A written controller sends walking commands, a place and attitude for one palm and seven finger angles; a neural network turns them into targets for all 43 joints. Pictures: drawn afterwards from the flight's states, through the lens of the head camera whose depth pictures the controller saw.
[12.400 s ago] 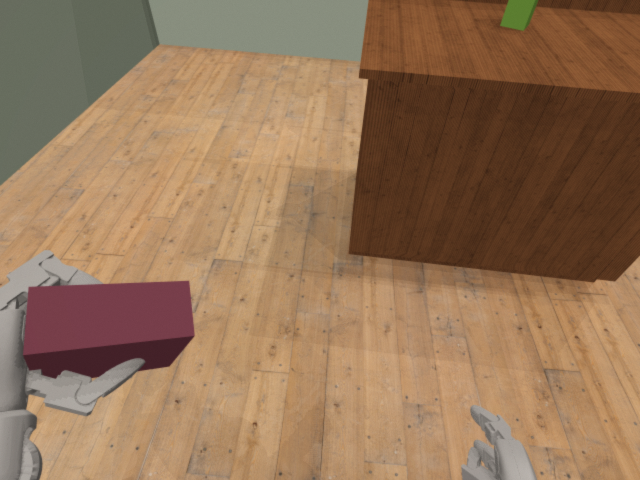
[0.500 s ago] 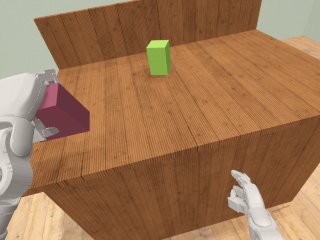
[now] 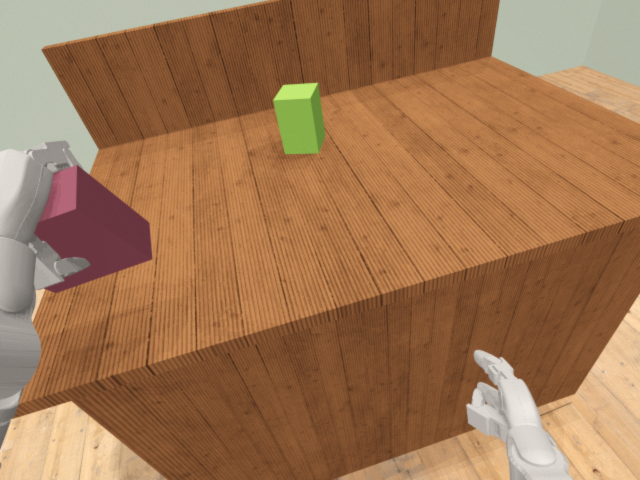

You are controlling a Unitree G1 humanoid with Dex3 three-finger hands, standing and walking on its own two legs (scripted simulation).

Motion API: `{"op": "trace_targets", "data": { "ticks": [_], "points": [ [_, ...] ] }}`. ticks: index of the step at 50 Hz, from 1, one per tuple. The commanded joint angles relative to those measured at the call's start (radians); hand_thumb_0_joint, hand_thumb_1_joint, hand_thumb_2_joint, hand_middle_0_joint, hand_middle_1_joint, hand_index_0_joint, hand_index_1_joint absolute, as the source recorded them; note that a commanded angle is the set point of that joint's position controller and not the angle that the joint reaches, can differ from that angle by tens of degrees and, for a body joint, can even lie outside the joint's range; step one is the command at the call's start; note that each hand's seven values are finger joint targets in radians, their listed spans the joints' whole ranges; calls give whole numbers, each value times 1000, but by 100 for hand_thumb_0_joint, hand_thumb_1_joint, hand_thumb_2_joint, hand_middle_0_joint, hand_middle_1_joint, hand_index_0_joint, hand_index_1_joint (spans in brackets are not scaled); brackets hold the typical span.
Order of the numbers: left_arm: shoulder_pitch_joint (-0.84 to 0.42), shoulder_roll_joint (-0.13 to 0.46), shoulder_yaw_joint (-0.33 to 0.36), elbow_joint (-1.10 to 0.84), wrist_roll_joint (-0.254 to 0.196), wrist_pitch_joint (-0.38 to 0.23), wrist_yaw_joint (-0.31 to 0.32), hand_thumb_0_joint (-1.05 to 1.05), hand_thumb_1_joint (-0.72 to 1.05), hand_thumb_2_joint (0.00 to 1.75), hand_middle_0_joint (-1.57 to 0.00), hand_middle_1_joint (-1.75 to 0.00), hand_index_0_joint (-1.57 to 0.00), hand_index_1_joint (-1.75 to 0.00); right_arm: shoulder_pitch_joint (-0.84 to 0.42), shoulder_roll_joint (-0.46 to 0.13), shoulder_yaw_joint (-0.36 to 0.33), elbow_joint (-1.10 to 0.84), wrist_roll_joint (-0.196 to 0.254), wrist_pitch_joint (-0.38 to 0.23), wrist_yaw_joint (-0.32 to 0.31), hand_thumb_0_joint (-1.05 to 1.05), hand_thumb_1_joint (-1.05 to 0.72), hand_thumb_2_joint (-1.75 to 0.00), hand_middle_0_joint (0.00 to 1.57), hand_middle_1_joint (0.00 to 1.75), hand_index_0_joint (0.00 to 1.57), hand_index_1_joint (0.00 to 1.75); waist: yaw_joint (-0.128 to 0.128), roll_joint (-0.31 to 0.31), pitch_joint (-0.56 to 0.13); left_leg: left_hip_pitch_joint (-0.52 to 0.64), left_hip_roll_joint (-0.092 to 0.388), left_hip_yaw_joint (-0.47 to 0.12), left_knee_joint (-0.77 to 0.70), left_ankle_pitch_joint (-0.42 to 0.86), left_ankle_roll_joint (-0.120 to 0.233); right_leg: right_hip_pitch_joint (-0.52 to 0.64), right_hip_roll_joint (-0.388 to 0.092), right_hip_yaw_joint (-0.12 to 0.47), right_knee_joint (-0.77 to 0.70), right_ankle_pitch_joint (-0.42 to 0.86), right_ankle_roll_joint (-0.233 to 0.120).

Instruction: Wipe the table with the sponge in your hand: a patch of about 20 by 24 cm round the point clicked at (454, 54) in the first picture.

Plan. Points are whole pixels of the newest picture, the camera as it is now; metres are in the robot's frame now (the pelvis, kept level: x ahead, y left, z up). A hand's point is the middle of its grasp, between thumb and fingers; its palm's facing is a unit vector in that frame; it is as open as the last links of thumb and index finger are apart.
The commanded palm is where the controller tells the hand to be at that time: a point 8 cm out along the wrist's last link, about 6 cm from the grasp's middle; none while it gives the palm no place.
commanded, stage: move the sponge above the wiping area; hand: left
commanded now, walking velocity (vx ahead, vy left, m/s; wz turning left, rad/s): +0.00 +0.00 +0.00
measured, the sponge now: (79, 243) +0.26 +0.31 +0.22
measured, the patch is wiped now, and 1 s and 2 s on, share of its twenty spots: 0.00 0.00 0.00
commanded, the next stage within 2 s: none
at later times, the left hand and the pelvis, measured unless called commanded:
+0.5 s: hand (64, 234) +0.26 +0.33 +0.24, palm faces +0.34 -0.09 -0.94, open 9.6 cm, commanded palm +0.21 +0.30 +0.29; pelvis +0.00 +0.02 +0.00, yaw +1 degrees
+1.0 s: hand (108, 267) +0.27 +0.30 +0.18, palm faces +0.14 -0.12 -0.98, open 9.6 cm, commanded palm +0.22 +0.30 +0.27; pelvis +0.01 +0.01 +0.00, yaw +1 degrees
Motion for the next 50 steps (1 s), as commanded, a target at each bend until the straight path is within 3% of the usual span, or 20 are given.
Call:
{"op": "trace_targets", "data": {
  "ticks": [1,4,6,9,10,13,15,19,20,23,26,30,31,33,35,38,40,44,47,50],
  "points": [
    [-86,90,7,-87,-10,-4,-18,0,10,130,-120,-160,-120,-160,-258,-71,-27,-220,18,-76,-3,0,-90,-90,20,30,20,30,-9,-169,-106,7,-10,2,-30,34,33,-16,-93,88,-165,-29,46],
    [-195,130,-4,-197,26,-27,-6,0,10,130,-120,-160,-120,-160,-268,-64,-25,-228,12,-93,-19,0,-90,-90,20,30,20,30,-11,-144,-161,37,-23,-7,-42,8,39,-11,-88,75,-148,-78,47],
    [-319,229,47,-284,68,-35,21,0,10,130,-120,-160,-120,-160,-280,-66,-23,-237,-8,-116,-28,0,-90,-90,20,30,20,30,10,-65,-249,54,-31,-16,-29,39,38,31,-88,100,-123,-74,24],
    [-427,315,94,-329,140,-49,59,0,10,130,-120,-160,-120,-160,-268,-58,-15,-213,-30,-120,-32,0,-90,-90,20,30,20,30,22,20,-306,101,-43,-31,-58,130,35,60,-62,94,-100,7,4],
    [-476,361,128,-356,159,-44,73,0,10,130,-120,-160,-120,-160,-298,-52,-8,-217,-22,-131,-33,0,-90,-90,20,30,20,30,30,48,-308,104,-42,-44,-61,120,32,63,-46,134,-96,-12,-15],
    [-410,273,99,-222,141,-34,97,0,10,130,-120,-160,-120,-160,-251,-52,-14,-169,-39,-115,-16,0,-90,-90,20,30,20,30,34,-20,-269,90,-26,-33,-75,193,26,73,-50,73,-104,76,-13],
    [-366,268,132,-140,111,-4,89,0,10,130,-120,-160,-120,-160,-294,-47,-11,-170,-13,-105,-5,0,-90,-90,20,30,20,30,41,-78,-217,76,-22,-46,-77,174,21,66,-44,120,-121,73,-20],
    [-209,106,20,-31,52,20,24,0,10,130,-120,-160,-120,-160,-257,-57,-13,-173,3,-59,5,0,-90,-90,20,30,20,30,15,-172,-125,31,-5,-21,-100,116,21,27,-59,28,-144,70,26],
    [-154,79,7,9,49,36,6,0,10,130,-120,-160,-120,-160,-283,-50,-4,-194,18,-62,9,0,-90,-90,20,30,20,30,12,-161,-81,13,-4,-24,-100,80,19,-4,-50,49,-152,41,16],
    [-168,-6,-98,-86,38,30,-19,0,10,130,-120,-160,-120,-160,-261,-58,-11,-219,23,-50,8,0,-90,-90,20,30,20,30,-11,-126,-120,18,-6,-26,-118,12,24,0,-53,-1,-133,30,31],
    [-264,50,-87,-235,72,23,-5,0,10,130,-120,-160,-120,-160,-282,-53,-6,-250,15,-73,0,0,-90,-90,20,30,20,30,-2,-71,-242,53,-16,-36,-104,24,33,46,-52,16,-104,25,19],
    [-506,272,34,-405,174,2,52,0,10,130,-120,-160,-120,-160,-303,-49,0,-249,-13,-103,-21,0,-90,-90,20,30,20,30,18,45,-347,101,-25,-66,-95,92,38,102,-23,87,-70,28,-13],
    [-518,278,37,-364,198,-4,71,0,10,130,-120,-160,-120,-160,-258,-57,-7,-224,-36,-106,-25,0,-90,-90,20,30,20,30,20,57,-377,103,-27,-55,-94,137,40,115,-29,62,-63,44,-16],
    [-470,260,42,-261,205,-8,90,0,10,130,-120,-160,-120,-160,-238,-55,-2,-186,-41,-99,-21,0,-90,-90,20,30,20,30,21,20,-315,104,-24,-56,-107,176,31,88,-22,49,-89,56,-19],
    [-462,295,98,-177,200,11,100,0,10,130,-120,-160,-120,-160,-270,-52,-3,-176,-24,-102,-14,0,-90,-90,20,30,20,30,36,-8,-266,97,-23,-64,-102,178,29,82,-16,112,-111,55,-38],
    [-377,170,31,-56,121,30,75,0,10,130,-120,-160,-120,-160,-257,-56,-7,-152,-12,-76,2,0,-90,-90,20,30,20,30,23,-87,-194,69,-18,-41,-105,206,21,75,-42,41,-135,115,-6],
    [-255,107,6,14,93,56,31,0,10,130,-120,-160,-120,-160,-285,-47,-4,-177,9,-72,4,0,-90,-90,20,30,20,30,20,-138,-137,52,-14,-34,-97,153,25,38,-41,67,-153,91,-2],
    [-153,8,-101,-22,70,57,-35,0,10,130,-120,-160,-120,-160,-249,-62,-13,-208,21,-48,9,0,-90,-90,20,30,20,30,-8,-154,-147,27,-13,-15,-90,94,31,26,-54,11,-141,84,29],
    [-205,60,-87,-117,101,42,-40,0,10,130,-120,-160,-120,-160,-254,-62,-10,-231,18,-62,1,0,-90,-90,20,30,20,30,-15,-139,-217,46,-22,-13,-66,102,40,41,-57,27,-122,77,26],
    [-353,266,40,-306,166,9,-11,0,10,130,-120,-160,-120,-160,-295,-58,-6,-252,-2,-86,-16,0,-90,-90,20,30,20,30,10,-32,-324,92,-37,-32,-46,159,48,89,-43,94,-95,95,2]
  ]
}}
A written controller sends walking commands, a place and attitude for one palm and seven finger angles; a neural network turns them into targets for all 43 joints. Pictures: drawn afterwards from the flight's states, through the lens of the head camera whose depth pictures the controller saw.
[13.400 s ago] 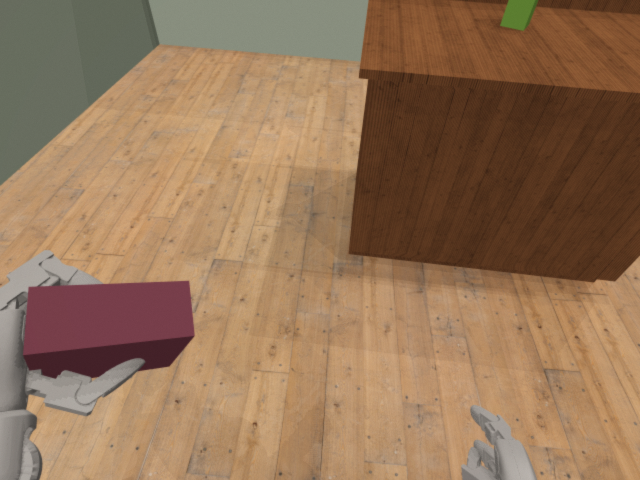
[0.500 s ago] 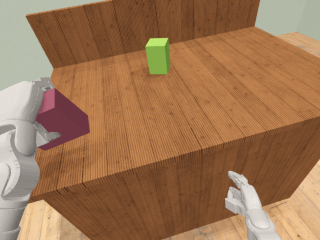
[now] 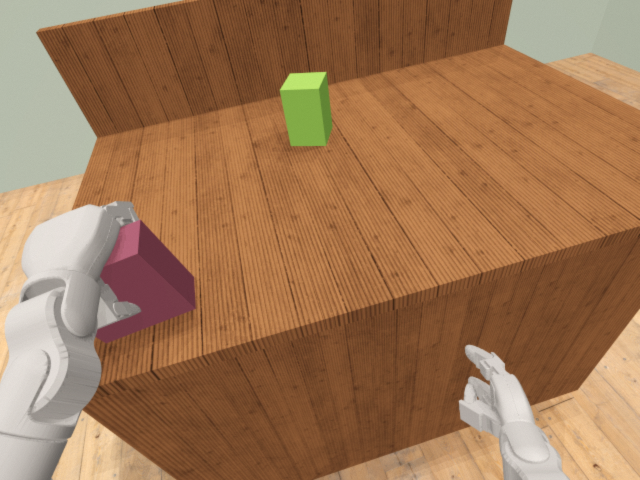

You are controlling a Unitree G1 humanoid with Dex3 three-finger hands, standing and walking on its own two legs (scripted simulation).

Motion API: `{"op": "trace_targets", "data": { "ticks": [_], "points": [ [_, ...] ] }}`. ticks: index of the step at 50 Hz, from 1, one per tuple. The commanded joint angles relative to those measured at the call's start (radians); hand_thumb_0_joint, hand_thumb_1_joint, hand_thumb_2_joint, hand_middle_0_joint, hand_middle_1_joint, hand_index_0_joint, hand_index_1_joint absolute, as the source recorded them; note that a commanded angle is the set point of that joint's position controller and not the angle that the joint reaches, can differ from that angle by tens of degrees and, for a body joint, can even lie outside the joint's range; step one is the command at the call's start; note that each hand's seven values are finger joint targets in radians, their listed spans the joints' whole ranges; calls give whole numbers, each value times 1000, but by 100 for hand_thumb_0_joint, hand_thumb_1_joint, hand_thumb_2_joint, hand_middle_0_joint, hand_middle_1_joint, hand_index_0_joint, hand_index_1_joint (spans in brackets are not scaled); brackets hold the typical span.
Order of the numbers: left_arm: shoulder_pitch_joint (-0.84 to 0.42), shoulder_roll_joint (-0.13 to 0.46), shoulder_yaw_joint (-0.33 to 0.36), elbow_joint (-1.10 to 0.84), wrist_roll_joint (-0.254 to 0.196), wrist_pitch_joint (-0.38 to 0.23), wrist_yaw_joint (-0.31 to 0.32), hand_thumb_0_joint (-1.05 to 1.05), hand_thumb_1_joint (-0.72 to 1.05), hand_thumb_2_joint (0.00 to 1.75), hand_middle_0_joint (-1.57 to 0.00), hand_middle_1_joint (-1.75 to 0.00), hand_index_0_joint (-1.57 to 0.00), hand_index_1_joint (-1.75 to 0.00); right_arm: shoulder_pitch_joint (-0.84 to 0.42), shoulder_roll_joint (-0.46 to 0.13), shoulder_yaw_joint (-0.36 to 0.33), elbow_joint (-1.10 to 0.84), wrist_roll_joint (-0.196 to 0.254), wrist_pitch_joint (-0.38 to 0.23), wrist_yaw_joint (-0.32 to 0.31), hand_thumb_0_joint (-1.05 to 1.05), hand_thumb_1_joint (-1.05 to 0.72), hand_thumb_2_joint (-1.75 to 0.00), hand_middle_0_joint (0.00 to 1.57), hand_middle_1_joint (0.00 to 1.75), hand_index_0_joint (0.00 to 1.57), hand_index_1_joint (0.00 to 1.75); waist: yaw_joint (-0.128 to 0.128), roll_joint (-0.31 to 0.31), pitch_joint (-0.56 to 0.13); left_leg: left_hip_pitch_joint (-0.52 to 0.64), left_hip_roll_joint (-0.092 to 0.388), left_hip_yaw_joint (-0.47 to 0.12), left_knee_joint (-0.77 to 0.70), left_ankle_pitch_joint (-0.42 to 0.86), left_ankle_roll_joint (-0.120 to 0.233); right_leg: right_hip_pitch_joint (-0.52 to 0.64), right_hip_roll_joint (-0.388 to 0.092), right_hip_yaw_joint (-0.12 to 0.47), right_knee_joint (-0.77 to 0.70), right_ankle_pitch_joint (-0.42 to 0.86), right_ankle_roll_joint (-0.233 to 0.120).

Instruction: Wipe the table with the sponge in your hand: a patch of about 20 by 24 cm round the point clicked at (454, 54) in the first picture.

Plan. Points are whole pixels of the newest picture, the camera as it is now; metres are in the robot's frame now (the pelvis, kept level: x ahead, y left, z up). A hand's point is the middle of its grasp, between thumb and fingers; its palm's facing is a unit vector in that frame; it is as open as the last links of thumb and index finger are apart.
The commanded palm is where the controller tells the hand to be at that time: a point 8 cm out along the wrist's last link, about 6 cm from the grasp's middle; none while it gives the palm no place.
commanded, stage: move the sponge above the wiping area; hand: left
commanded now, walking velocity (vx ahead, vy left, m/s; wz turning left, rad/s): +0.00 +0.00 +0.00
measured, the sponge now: (132, 293) +0.27 +0.29 +0.13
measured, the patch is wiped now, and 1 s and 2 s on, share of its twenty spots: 0.00 0.00 0.00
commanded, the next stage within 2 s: none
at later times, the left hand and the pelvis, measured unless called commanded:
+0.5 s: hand (131, 281) +0.27 +0.28 +0.15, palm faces -0.03 -0.02 -1.00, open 9.6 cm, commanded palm +0.23 +0.29 +0.26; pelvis +0.00 -0.01 +0.00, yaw +0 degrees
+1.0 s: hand (132, 258) +0.28 +0.27 +0.18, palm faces +0.13 +0.00 -0.99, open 9.6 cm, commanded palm +0.24 +0.29 +0.26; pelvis +0.00 +0.01 +0.00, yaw +0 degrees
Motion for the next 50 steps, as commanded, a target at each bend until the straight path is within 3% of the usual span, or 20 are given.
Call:
{"op": "trace_targets", "data": {
  "ticks": [1,4,5,9,10,13,16,21,24,25,28,30,33,35,38,41,43,45,48,50],
  "points": [
    [-445,435,215,-374,116,-71,72,0,10,130,-120,-160,-120,-160,-257,-74,-35,-205,-32,-95,-26,0,-90,-90,20,30,20,30,24,5,-379,124,-28,-15,-8,199,31,127,-32,87,-44,119,-20],
    [-428,467,261,-242,160,-97,113,0,10,130,-120,-160,-120,-160,-219,-70,-33,-150,-45,-92,-24,0,-90,-90,20,30,20,30,27,-23,-289,121,-30,-17,-20,243,24,89,-20,104,-74,138,-32],
    [-439,498,301,-241,146,-98,126,0,10,130,-120,-160,-120,-160,-245,-70,-37,-156,-36,-103,-25,0,-90,-90,20,30,20,30,36,-6,-282,127,-29,-28,-15,216,22,91,-14,160,-84,118,-50],
    [-389,372,243,-10,38,-91,131,0,10,130,-120,-160,-120,-160,-227,-75,-50,-98,-17,-89,-19,0,-90,-90,20,30,20,30,21,-81,-178,85,-11,-9,-32,154,11,63,-38,103,-120,96,-11],
    [-359,361,236,21,30,-68,113,0,10,130,-120,-160,-120,-160,-270,-75,-46,-113,-5,-95,-21,0,-90,-90,20,30,20,30,22,-80,-153,74,-14,-13,-30,127,10,50,-34,139,-125,72,-19],
    [-316,238,102,61,12,-63,47,0,10,130,-120,-160,-120,-160,-234,-86,-49,-125,1,-83,-22,0,-90,-90,20,30,20,30,-8,-99,-134,46,-9,1,-40,87,13,37,-51,67,-123,66,9],
    [-288,215,56,52,33,-71,-5,0,10,130,-120,-160,-120,-160,-227,-86,-46,-156,6,-90,-27,0,-90,-90,20,30,20,30,-21,-139,-161,46,-9,4,-20,57,21,28,-54,70,-121,29,13],
    [-447,436,182,-94,122,-149,-9,0,10,130,-120,-160,-120,-160,-217,-88,-46,-170,-22,-108,-43,0,-90,-90,20,30,20,30,-5,-86,-298,81,-28,-3,8,108,36,84,-56,104,-83,44,2],
    [-467,501,292,-108,114,-230,57,0,10,130,-120,-160,-120,-160,-176,-74,-49,-149,-37,-124,-50,0,-90,-90,20,30,20,30,14,-60,-286,121,-31,-9,-3,161,33,74,-41,100,-97,80,-10],
    [-463,555,357,-148,107,-244,87,0,10,130,-120,-160,-120,-160,-195,-72,-49,-156,-35,-137,-55,0,-90,-90,20,30,20,30,30,-32,-292,132,-31,-25,-5,154,29,81,-30,149,-103,55,-29],
    [-447,415,299,-36,49,-232,155,0,10,130,-120,-160,-120,-160,-167,-70,-59,-115,-35,-130,-42,0,-90,-90,20,30,20,30,21,-6,-216,104,-17,-16,-28,163,13,69,-41,94,-117,78,-22],
    [-441,408,301,28,32,-182,168,0,10,130,-120,-160,-120,-160,-214,-78,-64,-108,-18,-127,-30,0,-90,-90,20,30,20,30,26,-7,-174,88,-13,-17,-24,133,5,49,-40,143,-123,50,-31],
    [-349,319,204,117,21,-128,124,0,10,130,-120,-160,-120,-160,-191,-98,-65,-113,-16,-99,-23,0,-90,-90,20,30,20,30,14,-101,-150,38,-6,2,-39,105,7,52,-54,76,-120,58,-1],
    [-309,270,158,118,24,-106,81,0,10,130,-120,-160,-120,-160,-233,-86,-56,-147,2,-100,-25,0,-90,-90,20,30,20,30,3,-135,-135,36,-8,3,-33,77,12,26,-48,92,-124,27,-1],
    [-305,186,46,30,21,-107,35,0,10,130,-120,-160,-120,-160,-213,-90,-58,-165,6,-94,-24,0,-90,-90,20,30,20,30,-18,-113,-179,52,-8,-6,-43,49,19,24,-48,36,-103,30,13],
    [-405,224,32,-140,58,-132,26,0,10,130,-120,-160,-120,-160,-221,-76,-52,-199,-4,-118,-31,0,-90,-90,20,30,20,30,-9,-80,-279,97,-15,-20,-32,69,32,46,-47,46,-78,24,2],
    [-483,328,92,-157,114,-147,40,0,10,130,-120,-160,-120,-160,-202,-84,-53,-177,-22,-116,-35,0,-90,-90,20,30,20,30,-6,-66,-279,111,-19,-31,-47,100,32,48,-33,45,-76,41,-4],
    [-557,480,241,-244,147,-170,84,0,10,130,-120,-160,-120,-160,-232,-75,-47,-179,-27,-133,-43,0,-90,-90,20,30,20,30,25,-35,-328,143,-19,-45,-38,142,29,79,-17,107,-71,49,-31],
    [-500,389,241,-138,109,-165,154,0,10,130,-120,-160,-120,-160,-189,-65,-49,-132,-38,-122,-33,0,-90,-90,20,30,20,30,31,-28,-292,129,-17,-33,-59,217,14,95,-17,48,-79,105,-30],
    [-521,376,251,-86,77,-122,178,0,10,130,-120,-160,-120,-160,-241,-62,-45,-122,-20,-119,-20,0,-90,-90,20,30,20,30,44,-14,-239,123,-10,-43,-66,196,3,76,-12,93,-92,85,-44]
  ]
}}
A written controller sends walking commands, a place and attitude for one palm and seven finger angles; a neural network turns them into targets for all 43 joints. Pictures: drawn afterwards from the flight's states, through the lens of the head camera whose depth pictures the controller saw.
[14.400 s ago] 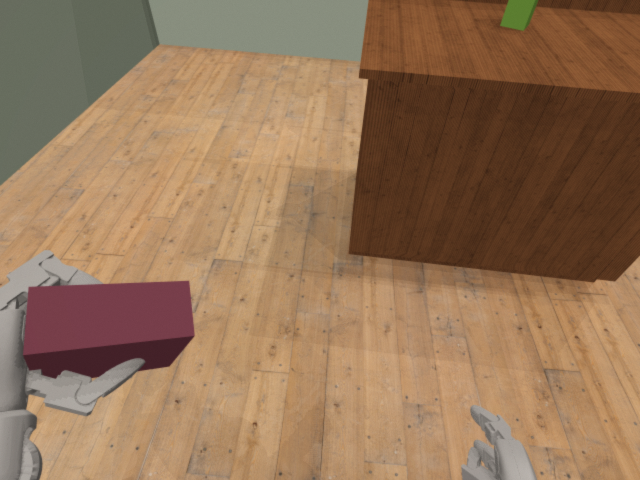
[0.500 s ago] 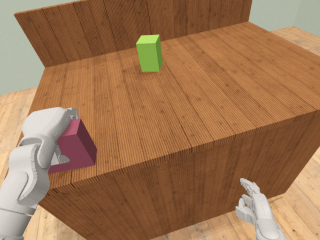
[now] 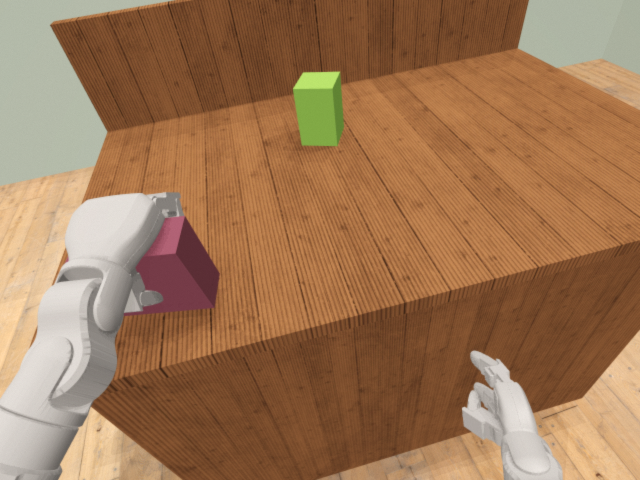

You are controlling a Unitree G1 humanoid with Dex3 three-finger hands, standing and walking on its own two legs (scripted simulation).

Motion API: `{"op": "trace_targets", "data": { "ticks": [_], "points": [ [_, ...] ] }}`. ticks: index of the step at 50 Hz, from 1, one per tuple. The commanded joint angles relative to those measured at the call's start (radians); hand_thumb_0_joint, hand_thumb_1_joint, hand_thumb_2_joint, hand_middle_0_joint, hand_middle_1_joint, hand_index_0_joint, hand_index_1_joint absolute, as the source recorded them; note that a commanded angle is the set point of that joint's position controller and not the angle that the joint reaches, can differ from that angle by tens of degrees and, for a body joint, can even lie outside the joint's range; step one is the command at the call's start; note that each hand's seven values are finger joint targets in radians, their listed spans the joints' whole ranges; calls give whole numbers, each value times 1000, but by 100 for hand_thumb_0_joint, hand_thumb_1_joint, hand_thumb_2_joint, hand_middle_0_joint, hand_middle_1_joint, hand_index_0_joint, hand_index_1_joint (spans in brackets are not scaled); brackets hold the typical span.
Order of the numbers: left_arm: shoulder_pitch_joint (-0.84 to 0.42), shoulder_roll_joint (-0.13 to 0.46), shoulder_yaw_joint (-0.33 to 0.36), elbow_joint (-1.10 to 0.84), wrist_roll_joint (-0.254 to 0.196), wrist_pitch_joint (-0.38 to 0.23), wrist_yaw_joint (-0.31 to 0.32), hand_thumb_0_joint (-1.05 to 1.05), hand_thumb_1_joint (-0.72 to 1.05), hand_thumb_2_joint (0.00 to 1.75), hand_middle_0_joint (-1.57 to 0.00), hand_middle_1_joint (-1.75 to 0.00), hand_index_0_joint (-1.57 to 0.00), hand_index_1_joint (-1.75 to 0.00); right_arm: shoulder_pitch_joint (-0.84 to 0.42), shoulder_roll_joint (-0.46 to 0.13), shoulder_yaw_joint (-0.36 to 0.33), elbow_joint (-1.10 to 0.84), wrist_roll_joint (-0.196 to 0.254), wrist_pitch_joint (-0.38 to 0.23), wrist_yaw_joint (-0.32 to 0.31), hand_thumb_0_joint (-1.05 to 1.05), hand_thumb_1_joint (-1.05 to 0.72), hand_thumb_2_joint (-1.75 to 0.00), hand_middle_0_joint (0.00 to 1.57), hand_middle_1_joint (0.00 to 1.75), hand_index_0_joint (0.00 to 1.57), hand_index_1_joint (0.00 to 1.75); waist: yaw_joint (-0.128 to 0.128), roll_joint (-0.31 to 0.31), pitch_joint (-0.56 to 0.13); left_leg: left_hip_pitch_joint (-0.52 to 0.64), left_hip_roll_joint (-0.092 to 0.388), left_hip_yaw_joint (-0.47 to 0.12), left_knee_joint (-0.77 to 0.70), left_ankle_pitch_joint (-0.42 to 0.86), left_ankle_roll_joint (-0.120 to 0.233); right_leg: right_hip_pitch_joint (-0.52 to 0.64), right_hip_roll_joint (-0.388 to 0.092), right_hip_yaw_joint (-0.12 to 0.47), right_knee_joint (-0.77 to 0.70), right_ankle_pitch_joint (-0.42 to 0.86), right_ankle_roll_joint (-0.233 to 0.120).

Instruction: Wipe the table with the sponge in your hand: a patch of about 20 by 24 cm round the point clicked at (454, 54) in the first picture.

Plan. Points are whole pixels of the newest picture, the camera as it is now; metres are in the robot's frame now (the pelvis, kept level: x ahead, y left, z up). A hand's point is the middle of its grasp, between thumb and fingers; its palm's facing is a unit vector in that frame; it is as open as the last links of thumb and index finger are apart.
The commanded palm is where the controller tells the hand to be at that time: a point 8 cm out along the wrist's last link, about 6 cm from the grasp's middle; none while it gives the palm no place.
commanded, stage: move the sponge above the wiping area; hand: left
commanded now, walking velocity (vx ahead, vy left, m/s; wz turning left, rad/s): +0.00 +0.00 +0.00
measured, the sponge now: (159, 278) +0.28 +0.27 +0.13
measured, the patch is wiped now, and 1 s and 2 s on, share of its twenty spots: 0.00 0.00 0.00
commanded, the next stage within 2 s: none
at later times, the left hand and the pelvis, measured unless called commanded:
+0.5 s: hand (103, 233) +0.27 +0.29 +0.22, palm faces +0.26 +0.02 -0.96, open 9.6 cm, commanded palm +0.22 +0.28 +0.27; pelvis +0.00 +0.00 +0.00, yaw +0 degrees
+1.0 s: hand (73, 224) +0.27 +0.32 +0.23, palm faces +0.27 +0.01 -0.96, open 9.6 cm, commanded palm +0.22 +0.29 +0.27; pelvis +0.00 -0.02 +0.00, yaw +0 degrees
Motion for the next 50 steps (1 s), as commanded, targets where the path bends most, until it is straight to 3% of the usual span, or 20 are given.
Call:
{"op": "trace_targets", "data": {
  "ticks": [1,7,10,14,15,17,19,20,23,25,28,30,33,35,37,40,43,45,48,50],
  "points": [
    [-435,293,322,-105,-8,78,128,0,10,130,-120,-160,-120,-160,-236,-84,-33,-148,12,-48,14,0,-90,-90,20,30,20,30,14,-20,-253,90,9,-29,-67,208,-8,69,-11,50,-101,117,-36],
    [-155,119,179,-89,-45,162,14,0,10,130,-120,-160,-120,-160,-249,-88,-26,-205,42,7,31,0,-90,-90,20,30,20,30,-11,-113,-194,47,17,2,-63,160,-4,46,-19,16,-107,148,-5],
    [-170,86,127,-160,-44,171,-14,0,10,130,-120,-160,-120,-160,-292,-70,-13,-242,58,-1,30,0,-90,-90,20,30,20,30,-31,-105,-181,49,18,-10,-53,90,2,2,-12,26,-105,84,-7],
    [-290,277,226,-387,26,128,4,0,10,130,-120,-160,-120,-160,-260,-88,-24,-250,23,-13,13,0,-90,-90,20,30,20,30,-8,-40,-342,107,0,-23,-35,195,20,82,-11,41,-64,151,-14],
    [-366,369,285,-448,50,122,20,0,10,130,-120,-160,-120,-160,-299,-80,-14,-261,21,-28,7,0,-90,-90,20,30,20,30,0,1,-350,110,-1,-40,-31,189,19,89,0,87,-58,129,-31],
    [-388,426,340,-380,107,101,64,0,10,130,-120,-160,-120,-160,-233,-83,-19,-211,-9,-36,2,0,-90,-90,20,30,20,30,8,22,-371,120,-10,-32,-29,265,16,96,4,74,-55,147,-41],
    [-380,382,327,-290,100,101,88,0,10,130,-120,-160,-120,-160,-234,-78,-18,-184,-6,-28,11,0,-90,-90,20,30,20,30,14,33,-307,108,-5,-36,-46,267,6,75,5,67,-74,138,-46],
    [-383,403,360,-270,81,115,94,0,10,130,-120,-160,-120,-160,-272,-79,-18,-192,8,-37,12,0,-90,-90,20,30,20,30,23,28,-275,104,-6,-51,-47,228,5,65,15,118,-88,109,-63],
    [-346,264,273,-105,-13,141,80,0,10,130,-120,-160,-120,-160,-250,-85,-22,-153,20,-19,18,0,-90,-90,20,30,20,30,3,-64,-185,66,5,-28,-63,176,-2,39,-8,45,-123,105,-25],
    [-286,236,256,-70,-37,160,42,0,10,130,-120,-160,-120,-160,-295,-77,-17,-176,40,-25,12,0,-90,-90,20,30,20,30,0,-91,-150,55,6,-27,-58,129,0,15,-9,84,-132,79,-25],
    [-210,147,158,-50,-42,166,-15,0,10,130,-120,-160,-120,-160,-251,-94,-24,-188,44,-5,12,0,-90,-90,20,30,20,30,-26,-112,-152,35,10,-12,-60,93,1,12,-19,28,-127,79,-1],
    [-199,102,115,-127,-32,163,-36,0,10,130,-120,-160,-120,-160,-292,-71,-13,-232,57,-20,17,0,-90,-90,20,30,20,30,-28,-85,-187,49,9,-13,-45,85,5,7,-16,52,-111,74,-10],
    [-209,201,167,-211,-2,136,-40,0,10,130,-120,-160,-120,-160,-250,-93,-23,-231,33,-20,10,0,-90,-90,20,30,20,30,-21,-93,-258,62,2,-16,-34,114,17,47,-21,42,-94,99,-5],
    [-313,372,289,-325,46,117,-19,0,10,130,-120,-160,-120,-160,-287,-87,-15,-244,25,-34,3,0,-90,-90,20,30,20,30,-2,-47,-307,74,-5,-30,-17,143,19,67,-11,107,-77,99,-23],
    [-381,461,362,-275,100,99,19,0,10,130,-120,-160,-120,-160,-234,-90,-19,-206,-2,-37,-2,0,-90,-90,20,30,20,30,8,-44,-323,81,-20,-20,-13,208,20,77,-11,94,-72,124,-27],
    [-397,497,430,-258,67,73,75,0,10,130,-120,-160,-120,-160,-246,-87,-26,-192,3,-46,-4,0,-90,-90,20,30,20,30,24,-2,-300,100,-18,-33,-17,197,11,77,2,166,-101,102,-53],
    [-369,357,354,-105,-13,86,99,0,10,130,-120,-160,-120,-160,-230,-85,-32,-150,12,-35,5,0,-90,-90,20,30,20,30,7,-25,-216,73,-6,-18,-31,176,-1,60,-16,112,-127,110,-31],
    [-350,341,338,-36,-32,122,73,0,10,130,-120,-160,-120,-160,-278,-91,-29,-156,31,-36,5,0,-90,-90,20,30,20,30,4,-37,-157,49,-6,-19,-32,125,-3,20,-16,141,-140,60,-30],
    [-252,225,224,11,-48,134,3,0,10,130,-120,-160,-120,-160,-241,-101,-33,-169,35,-22,2,0,-90,-90,20,30,20,30,-21,-92,-147,27,3,0,-33,98,3,12,-33,70,-135,76,0],
    [-189,157,166,-24,-55,135,-39,0,10,130,-120,-160,-120,-160,-281,-82,-25,-214,54,-34,3,0,-90,-90,20,30,20,30,-28,-108,-156,31,3,-4,-18,74,6,-1,-33,93,-134,55,-2]
  ]
}}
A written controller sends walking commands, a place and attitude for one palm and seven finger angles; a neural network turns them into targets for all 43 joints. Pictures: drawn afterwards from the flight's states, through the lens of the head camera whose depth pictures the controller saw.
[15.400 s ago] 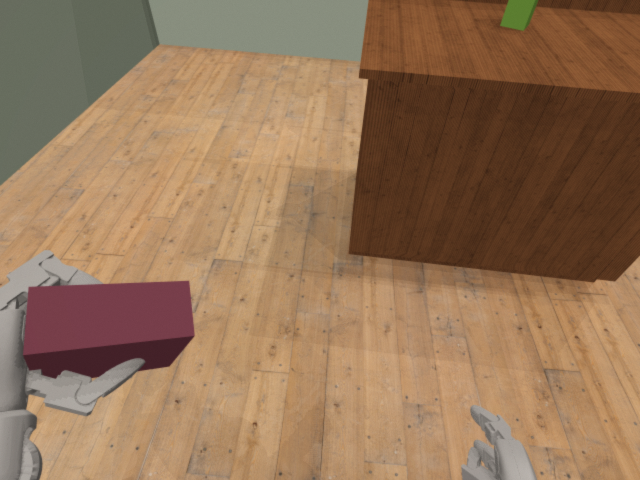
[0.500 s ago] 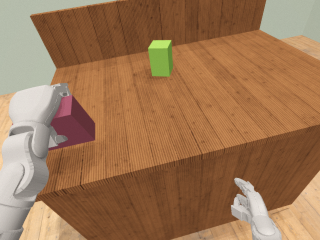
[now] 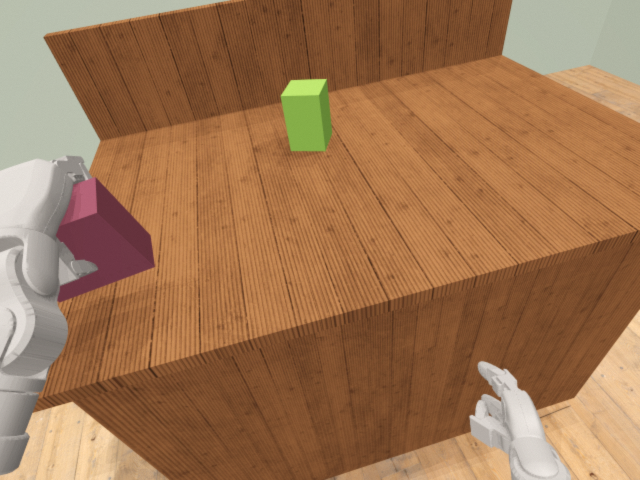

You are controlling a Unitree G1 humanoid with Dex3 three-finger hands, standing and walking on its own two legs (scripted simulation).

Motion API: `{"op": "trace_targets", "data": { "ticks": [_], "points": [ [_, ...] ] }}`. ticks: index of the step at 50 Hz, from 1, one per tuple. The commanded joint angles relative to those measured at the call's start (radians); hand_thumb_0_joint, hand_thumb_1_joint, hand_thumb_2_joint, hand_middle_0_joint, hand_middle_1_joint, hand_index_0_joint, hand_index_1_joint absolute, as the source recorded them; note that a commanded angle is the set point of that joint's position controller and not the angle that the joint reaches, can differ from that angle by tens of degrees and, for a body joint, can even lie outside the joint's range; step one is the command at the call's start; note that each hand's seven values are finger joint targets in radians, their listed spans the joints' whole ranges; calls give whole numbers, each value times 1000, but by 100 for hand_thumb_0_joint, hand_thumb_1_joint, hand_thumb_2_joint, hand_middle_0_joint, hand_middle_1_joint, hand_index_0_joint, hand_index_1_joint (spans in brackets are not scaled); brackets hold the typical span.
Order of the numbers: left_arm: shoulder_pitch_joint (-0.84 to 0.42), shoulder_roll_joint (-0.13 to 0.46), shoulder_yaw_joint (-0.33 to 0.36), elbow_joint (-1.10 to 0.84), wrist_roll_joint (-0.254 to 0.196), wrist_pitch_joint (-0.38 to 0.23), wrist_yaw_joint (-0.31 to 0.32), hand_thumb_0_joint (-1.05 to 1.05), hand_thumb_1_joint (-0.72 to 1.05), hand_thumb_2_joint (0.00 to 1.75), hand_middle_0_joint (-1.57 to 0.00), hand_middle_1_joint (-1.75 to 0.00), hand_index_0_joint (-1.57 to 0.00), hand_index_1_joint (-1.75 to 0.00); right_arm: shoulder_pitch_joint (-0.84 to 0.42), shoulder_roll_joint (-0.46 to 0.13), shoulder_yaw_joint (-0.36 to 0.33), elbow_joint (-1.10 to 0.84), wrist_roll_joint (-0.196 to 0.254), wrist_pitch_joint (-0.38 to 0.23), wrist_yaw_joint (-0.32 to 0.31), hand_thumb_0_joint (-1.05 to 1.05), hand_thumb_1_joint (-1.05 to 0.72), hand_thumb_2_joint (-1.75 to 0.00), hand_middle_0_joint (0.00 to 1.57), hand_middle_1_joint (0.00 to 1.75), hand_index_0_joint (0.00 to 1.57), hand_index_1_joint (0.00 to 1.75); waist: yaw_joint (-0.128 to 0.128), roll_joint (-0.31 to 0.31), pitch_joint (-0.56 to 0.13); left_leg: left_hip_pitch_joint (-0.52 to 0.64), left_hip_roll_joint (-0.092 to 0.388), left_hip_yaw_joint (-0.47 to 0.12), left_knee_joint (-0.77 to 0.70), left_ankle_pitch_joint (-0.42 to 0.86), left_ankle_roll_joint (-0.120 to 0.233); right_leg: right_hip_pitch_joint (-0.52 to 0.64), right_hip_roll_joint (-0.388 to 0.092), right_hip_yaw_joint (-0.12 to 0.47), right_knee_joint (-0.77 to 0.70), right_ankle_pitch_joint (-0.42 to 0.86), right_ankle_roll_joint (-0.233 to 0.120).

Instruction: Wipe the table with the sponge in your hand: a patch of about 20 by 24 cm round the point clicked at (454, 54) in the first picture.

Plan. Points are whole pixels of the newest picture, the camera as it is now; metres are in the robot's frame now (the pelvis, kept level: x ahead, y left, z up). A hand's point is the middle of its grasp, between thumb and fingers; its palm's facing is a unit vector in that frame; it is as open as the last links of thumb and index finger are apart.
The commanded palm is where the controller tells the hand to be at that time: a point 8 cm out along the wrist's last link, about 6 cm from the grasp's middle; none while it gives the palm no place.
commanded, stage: move the sponge above the wiping area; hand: left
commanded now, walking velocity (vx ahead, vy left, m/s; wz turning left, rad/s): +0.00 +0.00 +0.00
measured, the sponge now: (87, 252) +0.28 +0.34 +0.18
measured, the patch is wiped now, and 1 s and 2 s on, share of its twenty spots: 0.00 0.00 0.00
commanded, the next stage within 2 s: lower the sponge onto the table in 1.42 s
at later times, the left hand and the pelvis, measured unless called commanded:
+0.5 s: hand (68, 236) +0.27 +0.34 +0.22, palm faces +0.24 -0.03 -0.97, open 9.6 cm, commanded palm +0.22 +0.31 +0.27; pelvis +0.00 +0.01 +0.00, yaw +0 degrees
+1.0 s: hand (99, 268) +0.26 +0.31 +0.18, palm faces +0.13 -0.13 -0.98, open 9.6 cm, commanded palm +0.21 +0.31 +0.27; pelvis +0.00 +0.02 +0.00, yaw +0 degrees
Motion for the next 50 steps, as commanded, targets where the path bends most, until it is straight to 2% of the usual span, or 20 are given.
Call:
{"op": "trace_targets", "data": {
  "ticks": [1,5,7,10,13,15,20,23,26,29,30,32,34,35,36,40,42,45,48,50],
  "points": [
    [-111,83,-28,-135,0,-10,-54,0,10,130,-120,-160,-120,-160,-240,-74,-27,-231,20,-72,-5,0,-90,-90,20,30,20,30,-25,-119,-159,30,-23,2,-26,63,32,0,-67,71,-112,37,22],
    [-201,223,46,-304,48,-56,-59,0,10,130,-120,-160,-120,-160,-271,-65,-23,-266,13,-92,-18,0,-90,-90,20,30,20,30,-17,-128,-215,56,-28,-16,-13,44,44,2,-60,117,-99,-23,15],
    [-322,351,125,-353,115,-89,-34,0,10,130,-120,-160,-120,-160,-232,-72,-26,-242,-15,-99,-26,0,-90,-90,20,30,20,30,-1,-61,-285,83,-45,-15,-13,116,47,32,-56,103,-78,18,7],
    [-370,453,255,-451,119,-141,48,0,10,130,-120,-160,-120,-160,-237,-59,-24,-240,-29,-121,-33,0,-90,-90,20,30,20,30,34,24,-312,120,-47,-31,-24,153,39,55,-34,156,-82,23,-29],
    [-315,302,205,-285,45,-122,116,0,10,130,-120,-160,-120,-160,-204,-54,-33,-186,-26,-107,-19,0,-90,-90,20,30,20,30,27,-3,-228,92,-32,-22,-47,167,20,51,-42,104,-105,58,-21],
    [-346,286,198,-197,18,-75,124,0,10,130,-120,-160,-120,-160,-251,-61,-34,-176,-3,-100,-10,0,-90,-90,20,30,20,30,24,-23,-162,76,-28,-27,-51,120,14,17,-36,146,-125,11,-25],
    [-154,132,60,-64,-3,-6,27,0,10,130,-120,-160,-120,-160,-263,-69,-23,-216,18,-66,-5,0,-90,-90,20,30,20,30,1,-125,-102,17,-19,2,-55,61,18,-13,-53,95,-132,11,6],
    [-84,74,-9,-142,-15,2,-22,0,10,130,-120,-160,-120,-160,-239,-80,-29,-241,22,-51,1,0,-90,-90,20,30,20,30,-14,-138,-160,22,-16,-3,-56,47,25,12,-55,39,-105,45,23],
    [-162,121,-9,-317,13,-17,-36,0,10,130,-120,-160,-120,-160,-260,-69,-21,-277,15,-70,-4,0,-90,-90,20,30,20,30,-10,-91,-265,57,-25,-13,-31,80,35,44,-61,56,-76,56,14],
    [-267,295,98,-486,89,-58,-18,0,10,130,-120,-160,-120,-160,-246,-68,-23,-274,-13,-81,-11,0,-90,-90,20,30,20,30,11,-25,-339,102,-39,-21,-22,188,46,79,-50,73,-45,131,1],
    [-315,403,183,-547,117,-68,4,0,10,130,-120,-160,-120,-160,-276,-64,-17,-277,-17,-95,-16,0,-90,-90,20,30,20,30,22,24,-350,107,-37,-40,-18,187,43,90,-37,128,-40,114,-20],
    [-289,386,208,-472,138,-88,56,0,10,130,-120,-160,-120,-160,-214,-54,-19,-235,-38,-97,-19,0,-90,-90,20,30,20,30,26,6,-321,109,-41,-26,-29,249,37,78,-32,92,-47,125,-25],
    [-292,330,202,-370,87,-85,84,0,10,130,-120,-160,-120,-160,-211,-55,-24,-203,-26,-85,-12,0,-90,-90,20,30,20,30,22,-14,-245,102,-30,-32,-45,223,26,50,-30,91,-81,111,-23],
    [-304,341,227,-340,64,-67,96,0,10,130,-120,-160,-120,-160,-251,-57,-26,-205,-13,-91,-12,0,-90,-90,20,30,20,30,32,-11,-221,98,-28,-45,-43,192,21,48,-25,147,-93,87,-41],
    [-314,294,193,-276,42,-47,105,0,10,130,-120,-160,-120,-160,-231,-64,-30,-183,-15,-80,-9,0,-90,-90,20,30,20,30,25,-19,-200,80,-24,-33,-51,185,17,53,-36,110,-98,88,-28],
    [-234,197,109,-117,5,5,48,0,10,130,-120,-160,-120,-160,-274,-66,-20,-192,17,-62,-10,0,-90,-90,20,30,20,30,6,-100,-96,38,-18,-25,-78,68,14,-12,-36,97,-132,1,-9],
    [-171,96,10,-140,-2,15,6,0,10,130,-120,-160,-120,-160,-248,-68,-23,-211,20,-51,-4,0,-90,-90,20,30,20,30,-7,-91,-125,35,-14,-13,-82,59,15,-1,-47,40,-115,30,10],
    [-106,28,-59,-218,-2,25,-34,0,10,130,-120,-160,-120,-160,-287,-50,-11,-263,33,-58,4,0,-90,-90,20,30,20,30,-13,-79,-172,42,-11,-22,-69,39,19,9,-46,54,-95,43,4],
    [-169,107,-29,-364,31,-2,-37,0,10,130,-120,-160,-120,-160,-257,-67,-19,-270,11,-60,-2,0,-90,-90,20,30,20,30,-11,-78,-247,71,-16,-32,-67,70,33,39,-43,36,-79,55,9],
    [-275,279,92,-504,86,-19,-12,0,10,130,-120,-160,-120,-160,-297,-59,-11,-285,0,-77,-11,0,-90,-90,20,30,20,30,12,-25,-311,85,-19,-44,-55,104,38,75,-28,94,-51,55,-13]
  ]
}}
